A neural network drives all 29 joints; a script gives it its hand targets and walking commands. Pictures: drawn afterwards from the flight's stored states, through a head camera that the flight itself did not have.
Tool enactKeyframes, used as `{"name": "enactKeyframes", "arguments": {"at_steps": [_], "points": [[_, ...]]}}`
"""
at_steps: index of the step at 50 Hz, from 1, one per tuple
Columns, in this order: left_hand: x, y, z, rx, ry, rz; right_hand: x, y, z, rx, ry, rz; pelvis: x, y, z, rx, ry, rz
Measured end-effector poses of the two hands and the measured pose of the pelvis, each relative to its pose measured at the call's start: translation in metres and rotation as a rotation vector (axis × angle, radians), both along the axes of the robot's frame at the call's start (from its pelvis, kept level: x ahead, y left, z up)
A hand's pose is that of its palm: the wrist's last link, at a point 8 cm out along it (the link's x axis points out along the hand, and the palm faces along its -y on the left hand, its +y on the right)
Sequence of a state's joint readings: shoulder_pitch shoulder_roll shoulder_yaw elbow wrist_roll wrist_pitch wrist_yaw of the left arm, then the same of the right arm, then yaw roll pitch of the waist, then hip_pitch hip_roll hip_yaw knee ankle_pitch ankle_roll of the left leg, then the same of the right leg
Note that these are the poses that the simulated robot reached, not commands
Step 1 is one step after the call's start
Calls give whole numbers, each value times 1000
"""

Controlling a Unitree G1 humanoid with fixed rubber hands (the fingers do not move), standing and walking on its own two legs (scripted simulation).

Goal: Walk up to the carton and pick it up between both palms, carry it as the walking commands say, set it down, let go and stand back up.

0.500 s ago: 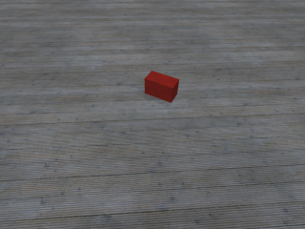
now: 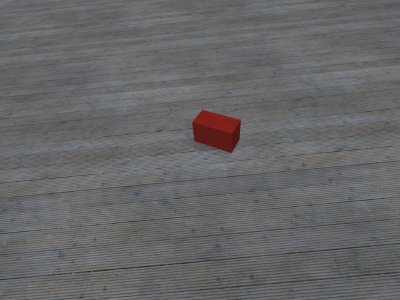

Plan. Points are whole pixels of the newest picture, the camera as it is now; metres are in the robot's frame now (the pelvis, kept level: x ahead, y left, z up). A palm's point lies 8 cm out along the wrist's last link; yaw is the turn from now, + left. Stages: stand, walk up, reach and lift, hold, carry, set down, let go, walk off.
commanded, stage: walk up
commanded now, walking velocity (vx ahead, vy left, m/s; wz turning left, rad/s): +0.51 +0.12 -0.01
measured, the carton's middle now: (216, 130) +1.32 -0.09 -0.68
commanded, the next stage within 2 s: none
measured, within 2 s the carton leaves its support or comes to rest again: neither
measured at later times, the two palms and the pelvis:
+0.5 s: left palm (122, 239) +0.32 +0.23 -0.14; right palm (307, 261) +0.24 -0.23 -0.15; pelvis +0.24 +0.00 -0.01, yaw -2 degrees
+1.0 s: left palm (134, 224) +0.36 +0.20 -0.14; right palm (266, 144) +0.63 -0.22 -0.13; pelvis +0.50 +0.00 -0.01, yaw +0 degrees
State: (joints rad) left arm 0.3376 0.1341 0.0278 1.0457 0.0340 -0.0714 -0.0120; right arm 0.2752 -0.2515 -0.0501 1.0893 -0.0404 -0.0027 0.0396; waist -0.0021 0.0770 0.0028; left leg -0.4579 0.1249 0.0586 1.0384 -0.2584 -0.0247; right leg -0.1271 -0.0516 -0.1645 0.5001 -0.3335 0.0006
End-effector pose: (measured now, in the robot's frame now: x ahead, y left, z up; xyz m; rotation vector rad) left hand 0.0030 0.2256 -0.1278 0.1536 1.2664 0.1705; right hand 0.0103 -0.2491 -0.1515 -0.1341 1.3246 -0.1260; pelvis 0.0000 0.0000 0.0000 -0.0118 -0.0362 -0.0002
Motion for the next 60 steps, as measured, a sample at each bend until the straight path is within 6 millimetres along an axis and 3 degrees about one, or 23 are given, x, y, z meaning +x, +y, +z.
{"name": "enactKeyframes", "arguments": {"at_steps": [6,9,11,14,19,25,28,32,38,46,51,53,55,60], "points": [[-8,14,-5,-15,143,99,140,18,18,2,-152,99,59,12,0,3,16,9],[1,22,-19,-42,218,129,207,35,23,-16,-239,134,94,22,-10,-2,31,9],[15,28,-32,-59,261,124,241,43,22,-43,-302,123,114,29,-20,2,41,-9],[60,34,-41,-66,256,90,261,51,24,-56,-312,101,137,29,-21,18,39,-28],[178,32,-38,-56,91,-9,246,52,20,-33,-189,22,177,18,-11,43,24,-16],[321,5,-15,-34,-102,-124,232,16,3,-21,-42,-100,237,-2,-10,63,1,-38],[373,-10,-9,-2,-193,-123,240,-5,-17,-2,29,-95,271,-16,-20,54,-4,-29],[398,-24,-1,16,-200,-112,285,-23,-19,3,37,-65,308,-26,-17,29,-4,-6],[390,-31,4,10,-65,-24,389,-24,3,28,-69,-8,363,-34,1,22,1,-7],[359,-30,-3,-36,204,123,540,1,19,23,-155,112,443,-22,3,14,17,-20],[367,-21,-18,-79,366,193,639,34,14,11,-236,162,510,1,-15,-4,40,1],[386,-13,-28,-92,399,196,667,44,10,-8,-271,155,531,9,-24,11,46,-4],[422,-5,-35,-93,378,176,680,50,10,-16,-277,143,546,12,-24,16,40,-16],[550,13,-43,-69,208,40,669,46,16,-37,-197,32,581,7,-13,33,24,-18]]}}
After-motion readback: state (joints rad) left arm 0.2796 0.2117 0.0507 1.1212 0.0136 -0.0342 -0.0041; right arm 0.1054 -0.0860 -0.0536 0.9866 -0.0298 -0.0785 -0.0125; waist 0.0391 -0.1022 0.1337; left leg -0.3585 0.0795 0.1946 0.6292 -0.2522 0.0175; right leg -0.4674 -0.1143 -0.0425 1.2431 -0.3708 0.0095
